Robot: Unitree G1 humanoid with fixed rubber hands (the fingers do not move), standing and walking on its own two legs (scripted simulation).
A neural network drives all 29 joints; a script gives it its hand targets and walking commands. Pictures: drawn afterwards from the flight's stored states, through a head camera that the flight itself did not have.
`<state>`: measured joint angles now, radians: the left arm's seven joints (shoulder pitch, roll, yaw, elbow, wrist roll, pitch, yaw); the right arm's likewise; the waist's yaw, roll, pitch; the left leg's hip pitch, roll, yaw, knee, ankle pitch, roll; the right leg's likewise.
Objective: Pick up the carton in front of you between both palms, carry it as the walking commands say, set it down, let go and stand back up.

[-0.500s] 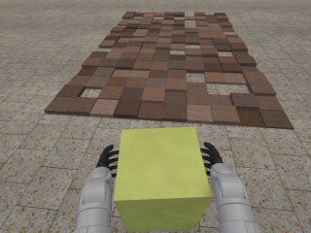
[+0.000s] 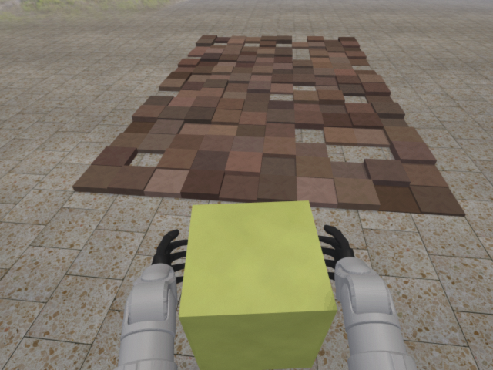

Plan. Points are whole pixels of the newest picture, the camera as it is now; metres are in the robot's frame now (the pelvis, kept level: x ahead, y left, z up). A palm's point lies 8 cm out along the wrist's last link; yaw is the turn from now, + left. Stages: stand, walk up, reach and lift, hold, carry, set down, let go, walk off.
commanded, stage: hold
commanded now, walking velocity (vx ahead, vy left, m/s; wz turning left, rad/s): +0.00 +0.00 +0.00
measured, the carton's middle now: (253, 288) +0.30 +0.00 -0.02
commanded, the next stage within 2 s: carry in 1.16 s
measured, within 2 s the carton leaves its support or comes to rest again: neither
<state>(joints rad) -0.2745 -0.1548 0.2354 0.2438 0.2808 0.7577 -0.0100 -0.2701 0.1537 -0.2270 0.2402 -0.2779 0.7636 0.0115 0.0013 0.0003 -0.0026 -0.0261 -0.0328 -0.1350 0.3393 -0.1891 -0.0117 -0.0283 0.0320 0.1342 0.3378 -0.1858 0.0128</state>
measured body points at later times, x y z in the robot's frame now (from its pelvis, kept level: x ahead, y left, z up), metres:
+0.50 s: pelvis +0.00 +0.00 +0.00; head -0.05 +0.00 +0.45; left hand +0.30 +0.15 +0.05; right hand +0.30 -0.15 +0.05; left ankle +0.01 +0.13 -0.75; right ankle +0.01 -0.13 -0.75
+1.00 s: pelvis +0.00 +0.00 +0.00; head -0.05 +0.00 +0.45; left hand +0.30 +0.15 +0.04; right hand +0.30 -0.15 +0.04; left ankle +0.01 +0.13 -0.75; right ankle +0.01 -0.13 -0.75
